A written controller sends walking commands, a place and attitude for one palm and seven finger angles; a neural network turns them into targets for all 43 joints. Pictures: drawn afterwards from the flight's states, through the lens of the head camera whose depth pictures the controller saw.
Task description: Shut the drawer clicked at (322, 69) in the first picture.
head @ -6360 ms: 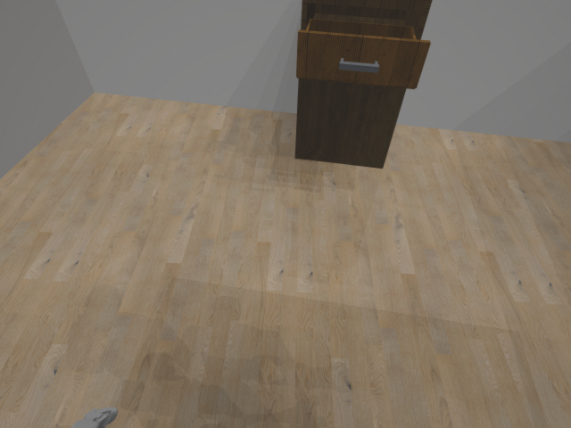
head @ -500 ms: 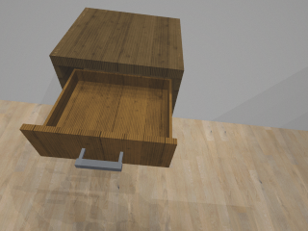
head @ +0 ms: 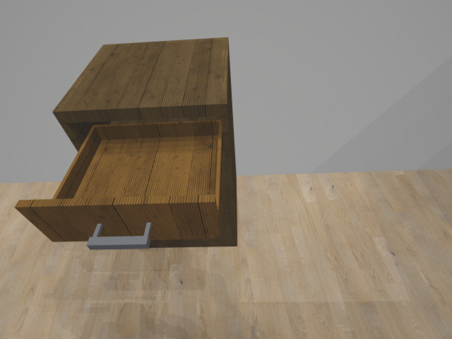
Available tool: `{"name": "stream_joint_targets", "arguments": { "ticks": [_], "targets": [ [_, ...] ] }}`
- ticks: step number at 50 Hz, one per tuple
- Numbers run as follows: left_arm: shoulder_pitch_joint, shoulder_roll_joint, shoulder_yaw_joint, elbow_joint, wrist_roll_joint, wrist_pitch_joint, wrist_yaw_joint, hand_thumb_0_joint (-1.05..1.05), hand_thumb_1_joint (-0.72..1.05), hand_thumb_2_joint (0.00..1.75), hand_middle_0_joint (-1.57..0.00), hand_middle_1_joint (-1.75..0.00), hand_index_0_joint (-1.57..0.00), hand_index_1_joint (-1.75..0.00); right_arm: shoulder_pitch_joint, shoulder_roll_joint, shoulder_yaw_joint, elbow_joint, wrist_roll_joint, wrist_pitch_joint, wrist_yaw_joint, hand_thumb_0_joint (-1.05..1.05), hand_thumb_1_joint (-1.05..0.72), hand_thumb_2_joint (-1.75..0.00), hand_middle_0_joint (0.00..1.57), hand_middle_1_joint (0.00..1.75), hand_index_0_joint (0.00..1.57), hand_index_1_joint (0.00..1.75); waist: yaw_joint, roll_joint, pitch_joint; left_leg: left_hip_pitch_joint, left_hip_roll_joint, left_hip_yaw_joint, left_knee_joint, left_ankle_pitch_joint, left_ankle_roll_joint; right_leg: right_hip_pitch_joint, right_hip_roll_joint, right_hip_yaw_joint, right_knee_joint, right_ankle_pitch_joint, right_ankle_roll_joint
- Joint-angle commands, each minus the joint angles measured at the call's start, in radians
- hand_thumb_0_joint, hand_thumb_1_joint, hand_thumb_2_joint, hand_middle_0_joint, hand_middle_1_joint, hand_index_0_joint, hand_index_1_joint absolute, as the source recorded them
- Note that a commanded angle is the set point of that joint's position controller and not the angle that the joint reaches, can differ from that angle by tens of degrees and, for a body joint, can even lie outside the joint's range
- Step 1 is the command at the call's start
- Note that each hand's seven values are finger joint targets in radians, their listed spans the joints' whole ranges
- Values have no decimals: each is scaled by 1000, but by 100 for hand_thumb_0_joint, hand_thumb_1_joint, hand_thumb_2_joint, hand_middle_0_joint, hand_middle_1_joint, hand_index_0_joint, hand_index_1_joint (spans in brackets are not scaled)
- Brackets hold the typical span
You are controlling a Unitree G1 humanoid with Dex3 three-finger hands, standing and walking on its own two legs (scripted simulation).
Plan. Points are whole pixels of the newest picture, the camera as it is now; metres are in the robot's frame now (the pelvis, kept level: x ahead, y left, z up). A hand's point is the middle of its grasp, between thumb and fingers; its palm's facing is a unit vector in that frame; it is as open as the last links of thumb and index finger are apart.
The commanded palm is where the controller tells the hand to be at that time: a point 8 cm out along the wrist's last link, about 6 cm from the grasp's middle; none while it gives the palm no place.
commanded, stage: come to a stop and stand still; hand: left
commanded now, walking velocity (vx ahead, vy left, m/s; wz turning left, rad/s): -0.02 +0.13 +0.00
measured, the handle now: (121, 235) +0.35 +0.28 -0.08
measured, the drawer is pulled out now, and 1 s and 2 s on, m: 0.30 0.30 0.30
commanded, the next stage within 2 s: look again from close up in 0.72 s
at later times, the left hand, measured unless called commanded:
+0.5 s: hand out of the picture -0.02 +0.24 -0.19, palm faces +0.11 -0.97 -0.19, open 7.4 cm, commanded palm none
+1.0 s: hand out of the picture -0.01 +0.23 -0.19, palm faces +0.02 -0.98 -0.22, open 7.4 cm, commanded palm none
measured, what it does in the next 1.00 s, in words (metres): steps on the spot: left foot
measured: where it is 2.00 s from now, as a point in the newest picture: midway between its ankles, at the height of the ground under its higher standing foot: outside the picture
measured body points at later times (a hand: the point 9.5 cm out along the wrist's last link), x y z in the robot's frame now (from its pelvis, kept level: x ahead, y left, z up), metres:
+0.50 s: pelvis +0.00 +0.06 -0.01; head +0.01 +0.07 +0.44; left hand -0.03 +0.29 -0.18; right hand +0.09 -0.16 -0.16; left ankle -0.01 +0.16 -0.75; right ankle -0.02 -0.09 -0.75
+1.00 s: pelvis -0.01 +0.06 -0.01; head +0.00 +0.05 +0.44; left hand -0.01 +0.29 -0.17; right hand -0.02 -0.17 -0.18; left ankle -0.01 +0.16 -0.75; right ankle -0.02 -0.09 -0.75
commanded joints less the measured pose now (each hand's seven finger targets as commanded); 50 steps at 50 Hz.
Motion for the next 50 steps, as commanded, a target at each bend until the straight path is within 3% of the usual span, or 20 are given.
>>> {"name": "stream_joint_targets", "arguments": {
  "ticks": [1,6,9,12,13,14,15,16,17,19,23,26,28,40,41,42,43,44,45,50],
  "targets": [
    [80,193,46,-34,2,-17,20,0,90,90,-20,-30,-20,-30,-23,-58,-14,-73,-3,-10,-11,0,-90,-90,20,30,20,30,44,-175,57,-150,12,-31,102,-29,-15,85,-275,192,-118,346,-124],
    [129,198,54,-21,10,-13,35,0,90,90,-20,-30,-20,-30,-77,-55,-13,-119,4,-4,-17,0,-90,-90,20,30,20,30,65,-207,-6,-156,5,-35,68,-85,-23,174,-297,204,-30,627,-153],
    [95,204,54,-26,15,-8,32,0,90,90,-20,-30,-20,-30,-73,-45,-9,-123,12,-11,-18,0,-90,-90,20,30,20,30,51,-236,-25,-49,-3,-20,-57,-77,-16,115,-286,193,-15,591,-141],
    [32,195,47,-24,6,-2,23,0,90,90,-20,-30,-20,-30,-6,-34,-3,-85,13,-26,-21,0,-90,-90,20,30,20,30,2,-222,-17,212,-26,26,-324,156,-8,-58,-197,127,24,380,-62],
    [27,173,41,-26,2,3,21,0,90,90,-20,-30,-20,-30,19,-55,-3,-76,10,-37,-25,0,-90,-90,20,30,20,30,-8,-151,-20,279,11,5,-365,233,3,-100,-149,98,68,280,-31],
    [50,139,32,-27,-2,8,17,0,90,90,-20,-30,-20,-30,17,-104,-9,-78,5,-46,-29,0,-90,-90,20,30,20,30,1,-19,-42,324,117,-104,-358,372,42,-166,-86,51,115,110,7],
    [61,100,23,-22,-4,12,17,0,90,90,-20,-30,-20,-30,-5,-144,-13,-84,1,-46,-34,0,-90,-90,20,30,20,30,15,92,-27,264,214,-188,-384,438,103,-157,-45,-1,133,-70,37],
    [59,88,18,-14,0,16,19,0,90,90,-20,-30,-20,-30,-34,-151,-9,-89,-2,-37,-34,0,-90,-90,20,30,20,30,21,72,17,154,230,-175,-417,344,127,-110,-36,-14,149,-145,43],
    [67,78,11,-11,4,19,15,0,90,90,-20,-30,-20,-30,-61,-145,-7,-91,-2,-39,-37,0,-90,-90,20,30,20,30,32,58,63,119,222,-186,-436,331,136,-119,-31,-17,157,-122,45],
    [47,94,5,11,3,26,13,0,90,90,-20,-30,-20,-30,-79,-116,7,-83,2,-44,-43,0,-90,-90,20,30,20,30,28,138,87,119,184,-175,-471,368,132,-108,-40,-9,181,-115,47],
    [91,114,-3,40,1,16,11,0,90,90,-20,-30,-20,-30,-93,-103,14,-80,9,-49,-46,0,-90,-90,20,30,20,30,42,87,34,183,135,-127,-405,421,109,-62,-54,19,52,17,47],
    [57,135,-5,44,3,5,10,0,90,90,-20,-30,-20,-30,-70,-82,10,-74,11,-48,-38,0,-90,-90,20,30,20,30,12,-35,27,195,83,-94,-380,307,58,-55,-74,54,-20,135,41],
    [36,132,-6,37,2,3,9,0,90,90,-20,-30,-20,-30,-57,-84,10,-64,11,-51,-37,0,-90,-90,20,30,20,30,6,-66,42,193,86,-91,-394,300,51,-58,-75,49,-26,136,44],
    [35,132,-6,49,-4,-1,10,0,90,90,-20,-30,-20,-30,-14,-72,26,-22,8,-63,-36,0,-90,-90,20,30,20,30,14,-21,46,177,80,-84,-438,267,41,-19,-78,46,-48,122,41],
    [79,149,-24,47,13,-30,48,0,90,90,-20,-30,-20,-30,-49,-124,29,-92,13,-76,-21,0,-90,-90,20,30,20,30,19,-32,89,103,96,-54,-250,413,25,-72,-98,75,-19,251,30],
    [65,181,-13,29,8,-43,41,0,90,90,-20,-30,-20,-30,-30,-107,33,-97,6,-80,-21,0,-90,-90,20,30,20,30,-10,2,58,120,63,-52,-274,440,11,-41,-110,61,35,412,8],
    [83,169,-15,9,0,-43,32,0,90,90,-20,-30,-20,-30,34,-73,31,-87,-2,-89,-25,0,-90,-90,20,30,20,30,-5,24,-19,140,62,-57,-291,407,27,17,-106,69,73,347,-6],
    [81,161,-21,7,-6,-42,28,0,90,90,-20,-30,-20,-30,42,-85,33,-86,-2,-90,-27,0,-90,-90,20,30,20,30,-3,9,-84,158,70,-65,-270,419,39,32,-98,57,72,300,-9],
    [65,157,-22,1,-9,-39,26,0,90,90,-20,-30,-20,-30,41,-87,33,-88,1,-85,-28,0,-90,-90,20,30,20,30,-9,-7,-101,170,76,-70,-268,406,42,26,-91,48,69,246,-6],
    [35,148,-25,-32,-7,-21,17,0,90,90,-20,-30,-20,-30,29,-83,31,-104,5,-65,-22,0,-90,-90,20,30,20,30,-11,-65,62,85,60,-81,-316,174,49,-88,-75,58,23,16,2]
  ]
}}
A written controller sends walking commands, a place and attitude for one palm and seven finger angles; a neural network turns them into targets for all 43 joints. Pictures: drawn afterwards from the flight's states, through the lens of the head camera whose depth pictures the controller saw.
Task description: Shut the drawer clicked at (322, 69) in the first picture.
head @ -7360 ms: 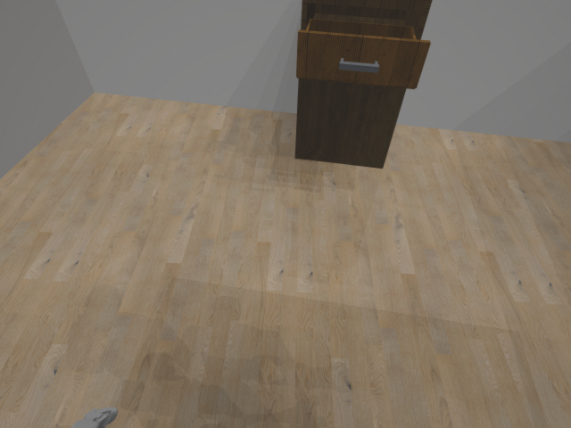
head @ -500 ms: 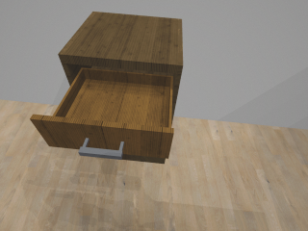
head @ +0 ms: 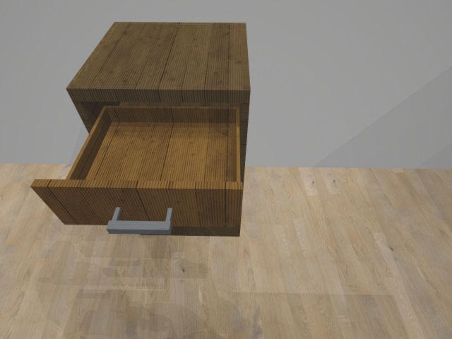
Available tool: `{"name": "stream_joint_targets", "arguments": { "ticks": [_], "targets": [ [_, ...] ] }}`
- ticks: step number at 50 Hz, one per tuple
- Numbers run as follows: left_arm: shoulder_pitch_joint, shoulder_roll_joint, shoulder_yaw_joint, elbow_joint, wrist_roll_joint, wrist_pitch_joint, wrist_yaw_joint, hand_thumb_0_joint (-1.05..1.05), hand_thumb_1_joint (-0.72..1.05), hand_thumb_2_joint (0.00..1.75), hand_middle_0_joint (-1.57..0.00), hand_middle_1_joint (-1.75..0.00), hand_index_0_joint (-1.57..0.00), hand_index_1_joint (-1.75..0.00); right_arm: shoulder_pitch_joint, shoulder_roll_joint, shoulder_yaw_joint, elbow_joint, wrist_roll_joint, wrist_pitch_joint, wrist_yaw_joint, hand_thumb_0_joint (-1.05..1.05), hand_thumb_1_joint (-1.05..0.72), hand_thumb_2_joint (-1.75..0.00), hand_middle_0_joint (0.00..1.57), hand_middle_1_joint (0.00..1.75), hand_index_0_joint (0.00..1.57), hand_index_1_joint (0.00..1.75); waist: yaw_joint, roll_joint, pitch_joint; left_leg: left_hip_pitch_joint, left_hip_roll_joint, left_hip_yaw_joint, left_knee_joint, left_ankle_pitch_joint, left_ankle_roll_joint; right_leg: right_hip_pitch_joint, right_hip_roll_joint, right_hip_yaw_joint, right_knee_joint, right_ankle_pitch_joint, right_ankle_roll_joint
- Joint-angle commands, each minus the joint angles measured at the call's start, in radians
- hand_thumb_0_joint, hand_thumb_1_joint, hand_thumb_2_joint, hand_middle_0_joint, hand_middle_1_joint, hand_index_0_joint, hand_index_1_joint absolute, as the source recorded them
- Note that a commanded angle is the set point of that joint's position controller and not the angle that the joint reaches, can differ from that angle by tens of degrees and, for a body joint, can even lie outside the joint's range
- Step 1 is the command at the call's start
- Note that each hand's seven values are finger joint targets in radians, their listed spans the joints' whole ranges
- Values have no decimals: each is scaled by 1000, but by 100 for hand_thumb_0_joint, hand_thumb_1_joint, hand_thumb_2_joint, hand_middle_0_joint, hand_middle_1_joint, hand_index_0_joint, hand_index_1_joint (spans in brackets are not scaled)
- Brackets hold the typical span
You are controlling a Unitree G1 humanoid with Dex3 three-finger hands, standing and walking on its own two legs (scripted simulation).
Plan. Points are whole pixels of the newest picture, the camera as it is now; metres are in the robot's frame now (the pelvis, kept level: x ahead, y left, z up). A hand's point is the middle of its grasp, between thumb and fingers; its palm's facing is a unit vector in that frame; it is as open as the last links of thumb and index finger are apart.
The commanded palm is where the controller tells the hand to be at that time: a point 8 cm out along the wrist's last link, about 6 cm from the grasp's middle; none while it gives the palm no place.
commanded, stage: look again from close up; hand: left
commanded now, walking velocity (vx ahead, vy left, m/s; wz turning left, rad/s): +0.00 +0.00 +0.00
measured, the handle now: (141, 219) +0.37 +0.21 -0.06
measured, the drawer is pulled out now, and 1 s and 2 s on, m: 0.30 0.30 0.30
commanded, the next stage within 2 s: shuffle to correct the standing spot in 0.28 s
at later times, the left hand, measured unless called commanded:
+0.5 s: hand out of the picture -0.02 +0.16 -0.18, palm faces +0.01 -0.99 -0.17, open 7.4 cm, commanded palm none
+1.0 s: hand out of the picture +0.04 +0.16 -0.18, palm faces +0.05 -0.98 -0.18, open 7.4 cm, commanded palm none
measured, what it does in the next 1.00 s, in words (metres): shifts its weight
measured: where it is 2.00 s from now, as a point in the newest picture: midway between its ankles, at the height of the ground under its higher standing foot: outside the picture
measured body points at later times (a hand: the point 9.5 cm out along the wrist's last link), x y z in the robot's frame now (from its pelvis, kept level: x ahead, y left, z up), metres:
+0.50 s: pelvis -0.01 -0.01 +0.00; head -0.01 +0.00 +0.45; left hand -0.02 +0.21 -0.16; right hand -0.01 -0.23 -0.16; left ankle +0.00 +0.11 -0.74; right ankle -0.01 -0.15 -0.74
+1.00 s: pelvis +0.06 +0.00 -0.01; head +0.07 +0.00 +0.44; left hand +0.04 +0.21 -0.17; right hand +0.05 -0.21 -0.17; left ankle +0.01 +0.11 -0.73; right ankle -0.01 -0.15 -0.73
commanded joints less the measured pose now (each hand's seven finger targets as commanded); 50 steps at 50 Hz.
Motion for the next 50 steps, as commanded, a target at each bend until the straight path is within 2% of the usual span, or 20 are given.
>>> {"name": "stream_joint_targets", "arguments": {
  "ticks": [1,7,11,16,19,21,23,26,31,34,36,39,40,43,44,45,46,48,49,50],
  "targets": [
    [46,114,16,-57,3,-3,6,0,90,90,-20,-30,-20,-30,18,-92,-22,-65,-3,-9,-4,0,-90,-90,20,30,20,30,14,-59,43,-45,72,-93,-109,86,7,-54,-43,49,-92,29,-74],
    [66,112,17,-70,4,2,3,0,90,90,-20,-30,-20,-30,36,-85,-22,-60,-5,-8,0,0,-90,-90,20,30,20,30,19,-23,64,-55,73,-100,-150,14,10,-69,-31,48,-98,-15,-73],
    [79,106,17,-77,4,-2,3,0,90,90,-20,-30,-20,-30,39,-82,-20,-54,-4,-10,1,0,-90,-90,20,30,20,30,19,-44,34,-33,68,-90,-142,39,8,-62,-39,57,-107,5,-71],
    [90,100,17,-75,5,-3,2,0,90,90,-20,-30,-20,-30,33,-79,-19,-45,-3,-9,2,0,-90,-90,20,30,20,30,20,-59,47,-27,68,-84,-149,31,6,-76,-42,59,-125,-9,-67],
    [103,98,17,-70,5,-4,1,0,90,90,-20,-30,-20,-30,29,-77,-20,-38,-2,-9,2,0,-90,-90,20,30,20,30,22,-26,44,-16,70,-82,-155,30,5,-78,-41,61,-131,1,-66],
    [113,101,19,-64,10,-4,-2,0,90,90,-20,-30,-20,-30,44,-79,-20,-29,-6,-4,5,0,-90,-90,20,30,20,30,21,-36,34,-22,59,-73,-152,-87,5,-76,-39,63,-138,-126,-73],
    [118,109,24,-64,15,1,-5,0,90,90,-20,-30,-20,-30,47,-87,-24,-27,-10,5,6,0,-90,-90,20,30,20,30,23,-41,68,-55,53,-77,-155,-210,10,-109,-33,67,-149,-262,-79],
    [134,110,33,-64,18,5,-8,0,90,90,-20,-30,-20,-30,53,-79,-28,-29,-15,12,9,0,-90,-90,20,30,20,30,25,-44,118,-100,36,-73,-138,-272,15,-155,-34,89,-162,-368,-92],
    [166,83,34,-53,14,-9,-14,0,90,90,-20,-30,-20,-30,84,-70,-25,-17,-11,-9,6,0,-90,-90,20,30,20,30,22,-23,88,-57,52,-91,-130,-179,37,-137,-23,67,-102,-233,-110],
    [169,62,27,-53,17,-17,-17,0,90,90,-20,-30,-20,-30,114,-83,-25,1,-7,-24,4,0,-90,-90,20,30,20,30,21,63,68,-22,103,-149,-188,-153,64,-131,10,4,-15,-131,-103],
    [187,47,23,-43,17,-25,-17,0,90,90,-20,-30,-20,-30,117,-95,-26,6,-4,-33,0,0,-90,-90,20,30,20,30,30,54,37,12,126,-157,-168,10,83,-95,21,-27,35,-2,-102],
    [217,53,26,-24,11,-34,-12,0,90,90,-20,-30,-20,-30,109,-80,-22,8,-3,-44,-7,0,-90,-90,20,30,20,30,41,2,7,29,96,-89,-60,288,74,-37,-7,7,34,167,-117],
    [228,66,31,-17,9,-37,-10,0,90,90,-20,-30,-20,-30,104,-72,-21,8,-3,-47,-9,0,-90,-90,20,30,20,30,42,-30,-14,22,78,-60,-21,323,64,2,-27,26,29,245,-125],
    [262,107,46,-4,9,-35,-4,0,90,90,-20,-30,-20,-30,71,-53,-19,-8,-3,-46,-10,0,-90,-90,20,30,20,30,52,-134,1,-92,19,14,53,218,31,118,-88,82,21,520,-142],
    [252,108,47,-3,8,-31,2,0,90,90,-20,-30,-20,-30,74,-43,-16,-6,-3,-42,-12,0,-90,-90,20,30,20,30,42,-146,0,-90,15,18,43,230,20,128,-97,75,39,635,-138],
    [235,102,43,-8,7,-29,6,0,90,90,-20,-30,-20,-30,83,-42,-14,2,-2,-39,-15,0,-90,-90,20,30,20,30,31,-143,-11,-45,23,10,21,295,16,116,-88,48,66,739,-121],
    [208,89,37,-16,4,-27,11,0,90,90,-20,-30,-20,-30,103,-49,-14,14,-2,-36,-20,0,-90,-90,20,30,20,30,17,-100,-25,23,39,-4,3,419,16,80,-72,22,96,775,-102],
    [164,73,31,-35,-2,-25,19,0,90,90,-20,-30,-20,-30,136,-73,-20,29,-1,-34,-31,0,-90,-90,20,30,20,30,6,10,-61,140,80,-35,17,798,27,28,-43,-6,122,696,-69],
    [155,71,32,-40,-5,-21,24,0,90,90,-20,-30,-20,-30,121,-77,-23,27,2,-30,-35,0,-90,-90,20,30,20,30,17,38,-60,161,95,-47,18,918,26,24,-40,-5,100,628,-62],
    [157,76,36,-42,-6,-19,26,0,90,90,-20,-30,-20,-30,100,-81,-27,18,5,-25,-36,0,-90,-90,20,30,20,30,24,29,-69,179,104,-52,16,941,22,26,-38,3,81,588,-62]
  ]
}}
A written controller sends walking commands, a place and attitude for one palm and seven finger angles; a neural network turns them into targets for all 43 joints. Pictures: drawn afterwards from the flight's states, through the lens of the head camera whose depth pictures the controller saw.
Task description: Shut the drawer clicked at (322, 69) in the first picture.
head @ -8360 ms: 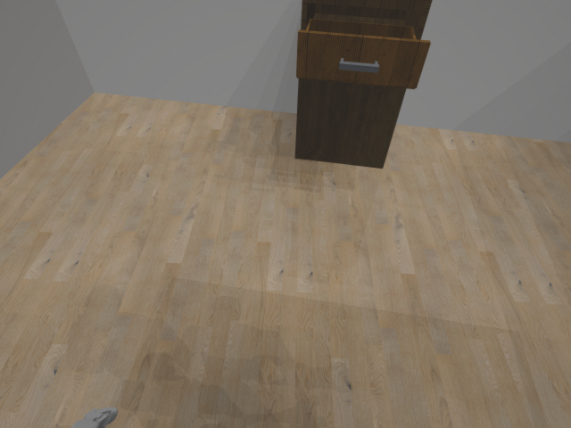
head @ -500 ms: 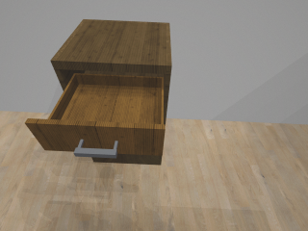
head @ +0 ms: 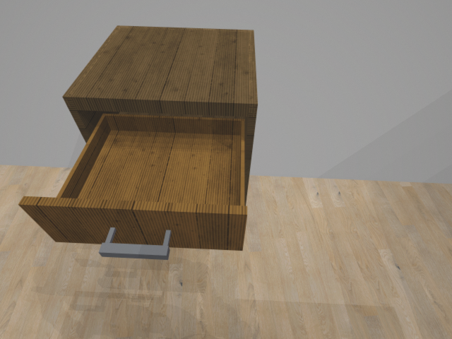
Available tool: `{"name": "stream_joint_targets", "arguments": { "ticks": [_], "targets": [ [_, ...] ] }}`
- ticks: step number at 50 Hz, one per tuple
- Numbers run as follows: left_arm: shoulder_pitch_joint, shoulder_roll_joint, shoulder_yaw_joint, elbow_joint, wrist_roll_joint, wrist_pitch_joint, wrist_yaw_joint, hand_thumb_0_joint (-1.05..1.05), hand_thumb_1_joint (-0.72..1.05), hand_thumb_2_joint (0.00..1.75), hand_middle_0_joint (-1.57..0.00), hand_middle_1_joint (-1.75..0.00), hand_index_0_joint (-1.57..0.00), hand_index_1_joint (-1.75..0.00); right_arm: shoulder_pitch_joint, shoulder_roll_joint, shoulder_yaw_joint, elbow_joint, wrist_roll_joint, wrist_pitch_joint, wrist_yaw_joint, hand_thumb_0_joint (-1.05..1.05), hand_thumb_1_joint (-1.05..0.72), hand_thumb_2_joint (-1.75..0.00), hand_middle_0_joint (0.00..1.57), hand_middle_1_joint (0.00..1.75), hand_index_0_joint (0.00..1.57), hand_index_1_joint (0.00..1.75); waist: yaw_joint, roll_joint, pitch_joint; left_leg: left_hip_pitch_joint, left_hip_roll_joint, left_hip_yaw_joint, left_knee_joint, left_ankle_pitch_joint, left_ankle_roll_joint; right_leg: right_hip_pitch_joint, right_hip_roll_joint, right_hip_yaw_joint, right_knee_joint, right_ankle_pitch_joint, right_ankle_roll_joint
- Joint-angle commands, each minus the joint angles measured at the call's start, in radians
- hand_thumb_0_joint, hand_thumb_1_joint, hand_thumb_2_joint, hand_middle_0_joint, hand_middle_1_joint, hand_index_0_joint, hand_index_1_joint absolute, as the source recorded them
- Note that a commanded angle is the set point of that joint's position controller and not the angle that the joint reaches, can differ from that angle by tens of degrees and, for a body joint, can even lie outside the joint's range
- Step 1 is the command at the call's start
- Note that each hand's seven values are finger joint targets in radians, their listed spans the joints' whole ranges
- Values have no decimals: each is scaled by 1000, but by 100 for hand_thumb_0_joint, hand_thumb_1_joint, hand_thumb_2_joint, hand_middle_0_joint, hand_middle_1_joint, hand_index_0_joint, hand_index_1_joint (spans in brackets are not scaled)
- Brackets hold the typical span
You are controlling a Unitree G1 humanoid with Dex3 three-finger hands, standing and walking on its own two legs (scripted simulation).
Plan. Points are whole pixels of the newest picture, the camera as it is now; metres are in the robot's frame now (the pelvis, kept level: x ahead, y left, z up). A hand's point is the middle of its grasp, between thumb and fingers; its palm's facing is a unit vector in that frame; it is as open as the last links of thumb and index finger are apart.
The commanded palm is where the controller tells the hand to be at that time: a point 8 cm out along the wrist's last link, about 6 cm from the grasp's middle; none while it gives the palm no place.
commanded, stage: come to a stop and stand still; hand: left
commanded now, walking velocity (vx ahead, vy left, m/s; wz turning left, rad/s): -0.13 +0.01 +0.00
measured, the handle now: (137, 242) +0.31 +0.21 -0.06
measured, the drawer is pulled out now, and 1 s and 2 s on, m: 0.30 0.30 0.30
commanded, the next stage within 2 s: look again from close up in 0.98 s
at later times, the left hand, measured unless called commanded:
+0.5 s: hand out of the picture -0.01 +0.19 -0.16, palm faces +0.00 -0.97 -0.25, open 7.4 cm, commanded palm none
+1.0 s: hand out of the picture -0.13 +0.17 -0.17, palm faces +0.00 -0.98 -0.19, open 7.4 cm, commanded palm none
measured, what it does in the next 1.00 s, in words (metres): shifts its weight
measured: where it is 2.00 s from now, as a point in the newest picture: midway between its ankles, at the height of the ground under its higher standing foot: outside the picture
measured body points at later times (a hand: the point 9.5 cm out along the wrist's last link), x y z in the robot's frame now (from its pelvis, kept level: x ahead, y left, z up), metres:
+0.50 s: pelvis -0.07 +0.00 +0.00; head -0.07 -0.01 +0.45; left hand -0.01 +0.24 -0.14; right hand -0.01 -0.24 -0.15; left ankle -0.06 +0.11 -0.73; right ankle -0.07 -0.15 -0.73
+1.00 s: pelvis -0.11 -0.01 +0.01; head -0.10 -0.02 +0.45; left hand -0.13 +0.22 -0.15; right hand -0.15 -0.23 -0.16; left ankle -0.06 +0.11 -0.73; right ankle -0.07 -0.14 -0.73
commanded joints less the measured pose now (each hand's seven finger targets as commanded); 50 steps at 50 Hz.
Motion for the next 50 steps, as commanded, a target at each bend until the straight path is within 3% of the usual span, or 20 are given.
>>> {"name": "stream_joint_targets", "arguments": {
  "ticks": [1,4,7,10,12,13,14,15,16,17,18,20,22,23,25,27,30,34,38,50],
  "targets": [
    [79,111,22,-41,-6,1,23,0,90,90,-20,-30,-20,-30,83,-126,-35,-29,7,3,-20,0,-90,-90,20,30,20,30,6,27,-32,124,115,-52,-46,1003,22,-2,-37,4,-56,656,-54],
    [40,110,26,-52,-1,15,20,0,90,90,-20,-30,-20,-30,48,-120,-42,-46,6,12,-19,0,-90,-90,20,30,20,30,6,-2,44,83,116,-57,-108,843,22,-27,-42,18,-96,594,-54],
    [29,117,28,-68,2,23,16,0,90,90,-20,-30,-20,-30,34,-119,-44,-60,5,12,-15,0,-90,-90,20,30,20,30,8,15,39,77,121,-57,-153,781,25,-17,-39,20,-108,534,-54],
    [29,127,30,-87,2,24,12,0,90,90,-20,-30,-20,-30,18,-129,-42,-75,4,11,-12,0,-90,-90,20,30,20,30,12,11,-24,98,129,-65,-160,711,23,5,-41,29,-140,493,-53],
    [20,138,30,-94,1,18,11,0,90,90,-20,-30,-20,-30,19,-133,-41,-78,2,8,-10,0,-90,-90,20,30,20,30,10,10,-71,121,122,-67,-154,755,21,38,-43,29,-133,571,-60],
    [20,148,29,-94,2,18,12,0,90,90,-20,-30,-20,-30,16,-138,-41,-74,3,5,-7,0,-90,-90,20,30,20,30,13,48,-108,138,117,-60,-146,803,21,58,-52,19,-129,589,-54],
    [52,203,34,-70,16,-3,44,0,90,90,-20,-30,-20,-30,-59,-211,-66,-160,14,9,1,0,-90,-90,20,30,20,30,16,-93,-57,50,124,-35,95,864,-15,-32,-54,46,-187,783,-21],
    [35,212,43,-121,19,-8,40,0,90,90,-20,-30,-20,-30,-18,-153,-63,-192,2,4,14,0,-90,-90,20,30,20,30,7,-149,-110,-69,85,-36,68,568,-3,106,-88,48,-101,872,-52],
    [27,203,36,-123,13,-10,35,0,90,90,-20,-30,-20,-30,-36,-151,-57,-193,1,4,10,0,-90,-90,20,30,20,30,8,-115,-133,-67,74,-21,10,423,5,120,-113,65,-52,916,-63],
    [-21,210,27,-135,8,-7,28,0,90,90,-20,-30,-20,-30,-20,-141,-51,-184,-3,6,14,0,-90,-90,20,30,20,30,-6,-21,-162,-35,73,-15,-37,437,5,104,-109,47,-32,827,-75],
    [-30,200,23,-151,4,3,22,0,90,90,-20,-30,-20,-30,-18,-151,-50,-190,-5,8,15,0,-90,-90,20,30,20,30,-6,42,-172,11,92,-33,-37,489,12,47,-78,27,-36,618,-72],
    [-35,181,17,-160,3,18,16,0,90,90,-20,-30,-20,-30,-22,-167,-48,-195,-7,12,10,0,-90,-90,20,30,20,30,-1,128,-115,24,137,-79,-65,586,35,-24,-13,1,-60,303,-60],
    [-36,174,13,-156,3,23,11,0,90,90,-20,-30,-20,-30,-31,-163,-41,-201,-10,18,6,0,-90,-90,20,30,20,30,4,104,-24,-27,137,-84,-83,518,40,-50,-3,6,-95,236,-65],
    [-44,182,10,-151,3,28,8,0,90,90,-20,-30,-20,-30,-38,-165,-37,-199,-8,20,8,0,-90,-90,20,30,20,30,6,93,4,-65,126,-90,-105,410,37,-49,-5,11,-113,190,-65],
    [-57,191,7,-152,6,33,0,0,90,90,-20,-30,-20,-30,-51,-160,-32,-208,-5,29,17,0,-90,-90,20,30,20,30,2,-8,92,-135,94,-78,-147,120,25,-103,-18,52,-186,50,-66],
    [-69,201,5,-155,9,37,-6,0,90,90,-20,-30,-20,-30,-31,-159,-31,-198,-9,34,23,0,-90,-90,20,30,20,30,-6,-24,160,-154,76,-77,-189,-45,20,-185,-21,76,-234,-123,-77],
    [-46,211,12,-158,12,43,-8,0,90,90,-20,-30,-20,-30,-2,-170,-33,-186,-15,40,30,0,-90,-90,20,30,20,30,-2,-32,166,-189,70,-90,-219,-167,21,-222,-13,84,-246,-251,-72],
    [-20,204,18,-157,11,40,-12,0,90,90,-20,-30,-20,-30,32,-164,-32,-174,-17,41,28,0,-90,-90,20,30,20,30,-5,-68,109,-156,57,-76,-192,-112,21,-229,-15,104,-251,-254,-74],
    [0,172,18,-143,7,35,-17,0,90,90,-20,-30,-20,-30,46,-161,-31,-152,-14,29,22,0,-90,-90,20,30,20,30,2,8,39,-156,82,-114,-243,-124,27,-158,7,77,-204,-145,-66],
    [55,131,5,-66,6,21,-13,0,90,90,-20,-30,-20,-30,96,-118,-24,-77,-7,18,17,0,-90,-90,20,30,20,30,7,-13,64,-150,83,-115,-235,-60,18,-170,-10,108,-247,-108,-78]
  ]
}}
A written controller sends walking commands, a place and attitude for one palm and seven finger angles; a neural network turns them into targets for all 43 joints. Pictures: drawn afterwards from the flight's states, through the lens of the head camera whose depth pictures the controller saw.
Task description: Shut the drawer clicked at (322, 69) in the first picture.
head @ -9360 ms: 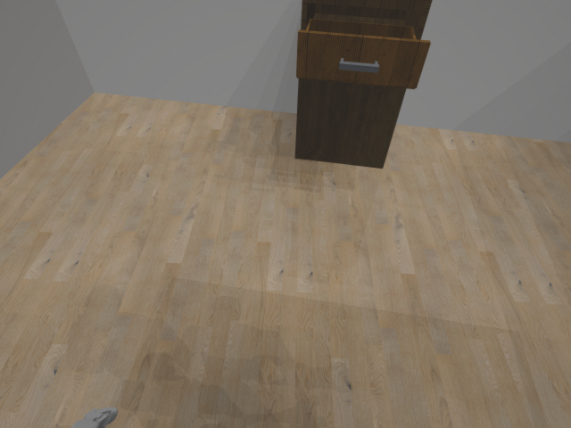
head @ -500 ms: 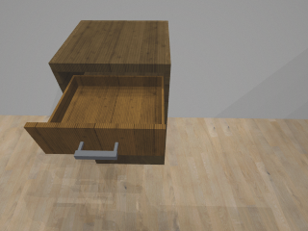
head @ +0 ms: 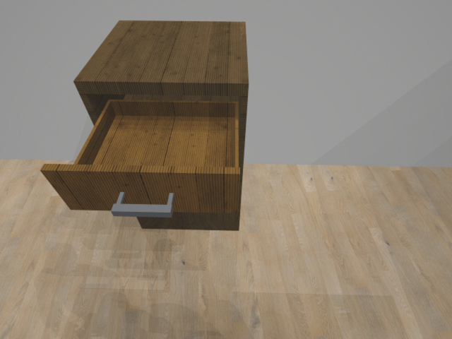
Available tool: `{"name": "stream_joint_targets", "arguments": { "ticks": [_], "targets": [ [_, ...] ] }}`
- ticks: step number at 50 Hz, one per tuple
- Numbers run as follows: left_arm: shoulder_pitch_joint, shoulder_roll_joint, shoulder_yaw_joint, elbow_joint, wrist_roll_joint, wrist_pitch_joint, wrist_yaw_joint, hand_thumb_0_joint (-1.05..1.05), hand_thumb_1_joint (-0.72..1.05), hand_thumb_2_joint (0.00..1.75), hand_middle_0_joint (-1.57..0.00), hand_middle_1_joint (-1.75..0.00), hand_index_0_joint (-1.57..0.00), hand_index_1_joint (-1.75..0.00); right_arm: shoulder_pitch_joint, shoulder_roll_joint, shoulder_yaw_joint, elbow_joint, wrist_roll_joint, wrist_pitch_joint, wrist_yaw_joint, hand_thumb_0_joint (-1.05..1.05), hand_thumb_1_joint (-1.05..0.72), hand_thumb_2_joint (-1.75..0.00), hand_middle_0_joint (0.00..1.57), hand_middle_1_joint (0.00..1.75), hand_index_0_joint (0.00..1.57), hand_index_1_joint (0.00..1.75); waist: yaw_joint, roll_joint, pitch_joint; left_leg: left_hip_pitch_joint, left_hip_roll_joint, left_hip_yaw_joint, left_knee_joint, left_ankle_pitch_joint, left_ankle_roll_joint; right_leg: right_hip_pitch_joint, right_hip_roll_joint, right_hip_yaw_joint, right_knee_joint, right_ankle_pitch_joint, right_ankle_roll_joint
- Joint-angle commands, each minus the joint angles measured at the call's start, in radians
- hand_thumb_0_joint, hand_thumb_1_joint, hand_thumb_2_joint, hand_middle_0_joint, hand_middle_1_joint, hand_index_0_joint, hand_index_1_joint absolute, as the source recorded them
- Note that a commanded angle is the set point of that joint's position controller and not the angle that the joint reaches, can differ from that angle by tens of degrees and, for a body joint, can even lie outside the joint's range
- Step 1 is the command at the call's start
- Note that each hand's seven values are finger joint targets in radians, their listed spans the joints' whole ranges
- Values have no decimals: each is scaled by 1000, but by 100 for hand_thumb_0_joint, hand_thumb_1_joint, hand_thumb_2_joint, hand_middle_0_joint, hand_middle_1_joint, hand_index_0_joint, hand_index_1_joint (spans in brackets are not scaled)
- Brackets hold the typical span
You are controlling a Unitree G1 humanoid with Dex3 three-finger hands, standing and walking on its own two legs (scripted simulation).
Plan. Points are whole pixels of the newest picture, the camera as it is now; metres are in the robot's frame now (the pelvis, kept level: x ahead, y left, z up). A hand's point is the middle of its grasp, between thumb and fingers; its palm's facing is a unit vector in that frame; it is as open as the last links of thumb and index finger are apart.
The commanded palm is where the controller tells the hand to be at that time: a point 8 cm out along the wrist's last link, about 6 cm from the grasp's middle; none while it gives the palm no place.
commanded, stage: look again from close up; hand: left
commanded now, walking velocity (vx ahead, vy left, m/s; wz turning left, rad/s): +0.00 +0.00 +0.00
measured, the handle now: (144, 203) +0.41 +0.22 -0.06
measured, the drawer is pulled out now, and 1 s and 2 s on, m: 0.30 0.30 0.30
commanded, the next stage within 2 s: shuffle to correct the standing spot in 0.58 s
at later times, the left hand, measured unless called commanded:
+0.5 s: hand out of the picture +0.03 +0.15 -0.17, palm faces +0.02 -0.98 -0.18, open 7.4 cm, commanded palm none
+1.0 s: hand out of the picture +0.07 +0.17 -0.18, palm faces +0.04 -0.98 -0.18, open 7.4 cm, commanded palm none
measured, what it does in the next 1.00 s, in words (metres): shifts its weight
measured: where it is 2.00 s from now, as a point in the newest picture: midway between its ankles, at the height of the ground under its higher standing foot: outside the picture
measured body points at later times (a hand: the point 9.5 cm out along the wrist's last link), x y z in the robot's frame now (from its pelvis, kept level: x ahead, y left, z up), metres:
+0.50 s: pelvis +0.04 -0.01 +0.00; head +0.06 -0.02 +0.45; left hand +0.03 +0.20 -0.15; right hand +0.04 -0.22 -0.16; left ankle +0.05 +0.11 -0.74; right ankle +0.04 -0.14 -0.74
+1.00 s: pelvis +0.10 +0.00 +0.00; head +0.11 +0.00 +0.44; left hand +0.07 +0.22 -0.16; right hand +0.08 -0.23 -0.16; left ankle +0.05 +0.11 -0.74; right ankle +0.04 -0.14 -0.74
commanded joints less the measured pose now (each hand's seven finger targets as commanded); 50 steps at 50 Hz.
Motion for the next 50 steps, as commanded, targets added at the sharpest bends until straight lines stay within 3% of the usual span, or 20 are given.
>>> {"name": "stream_joint_targets", "arguments": {
  "ticks": [1,9,24,28,33,36,40,42,44,46,47,48,50],
  "targets": [
    [43,103,13,-26,1,-23,11,0,90,90,-20,-30,-20,-30,26,-78,-18,-36,-2,-25,-10,0,-90,-90,20,30,20,30,8,-15,64,-26,73,-111,-158,-257,19,-64,-48,86,-169,-243,-52],
    [58,82,9,-2,4,-29,16,0,90,90,-20,-30,-20,-30,22,-64,-19,-19,2,-29,-13,0,-90,-90,20,30,20,30,9,-9,90,-16,79,-113,-169,-229,18,-73,-45,79,-168,-176,-45],
    [36,83,8,13,-1,-41,22,0,90,90,-20,-30,-20,-30,-10,-56,-11,4,5,-44,-24,0,-90,-90,20,30,20,30,11,-39,3,101,86,-67,-111,112,13,43,-59,61,-129,171,-41],
    [30,90,10,14,-2,-40,21,0,90,90,-20,-30,-20,-30,-23,-60,-9,10,5,-45,-26,0,-90,-90,20,30,20,30,16,-12,2,116,90,-66,-109,142,13,59,-58,55,-126,198,-40],
    [19,98,9,14,-2,-40,21,0,90,90,-20,-30,-20,-30,-31,-62,-9,13,5,-42,-27,0,-90,-90,20,30,20,30,15,-33,11,121,89,-64,-112,147,10,70,-61,56,-133,226,-42],
    [24,104,13,17,2,-38,19,0,90,90,-20,-30,-20,-30,-23,-69,-10,19,1,-38,-24,0,-90,-90,20,30,20,30,17,-32,3,124,79,-51,-101,48,12,76,-60,58,-130,121,-51],
    [30,129,27,10,8,-30,11,0,90,90,-20,-30,-20,-30,-36,-66,-14,4,-5,-28,-13,0,-90,-90,20,30,20,30,27,-54,92,39,40,-23,-68,-157,12,25,-75,117,-187,-176,-81],
    [36,144,36,4,9,-28,9,0,90,90,-20,-30,-20,-30,-32,-57,-15,-7,-7,-25,-10,0,-90,-90,20,30,20,30,29,-113,119,-1,19,-4,-36,-177,11,33,-92,146,-215,-223,-99],
    [46,151,43,1,7,-30,9,0,90,90,-20,-30,-20,-30,-30,-58,-15,-17,-7,-32,-10,0,-90,-90,20,30,20,30,29,-126,117,-13,10,11,0,-151,9,49,-116,168,-205,-158,-116],
    [45,150,48,-3,7,-34,9,0,90,90,-20,-30,-20,-30,-8,-58,-12,-16,-7,-43,-12,0,-90,-90,20,30,20,30,21,-115,82,17,16,12,-10,-85,12,81,-118,140,-149,-5,-121],
    [37,142,47,-6,7,-34,8,0,90,90,-20,-30,-20,-30,7,-63,-14,-8,-5,-48,-14,0,-90,-90,20,30,20,30,14,-74,78,55,28,1,-30,-25,19,71,-92,101,-106,50,-112],
    [28,127,45,-13,9,-36,8,0,90,90,-20,-30,-20,-30,38,-79,-15,2,-6,-54,-16,0,-90,-90,20,30,20,30,3,-14,54,113,57,-26,-40,88,32,52,-62,49,-36,110,-98],
    [2,82,32,-19,8,-40,13,0,90,90,-20,-30,-20,-30,102,-115,-17,31,-6,-60,-30,0,-90,-90,20,30,20,30,-15,129,-3,250,152,-113,-51,507,80,-12,3,-60,116,117,-63]
  ]
}}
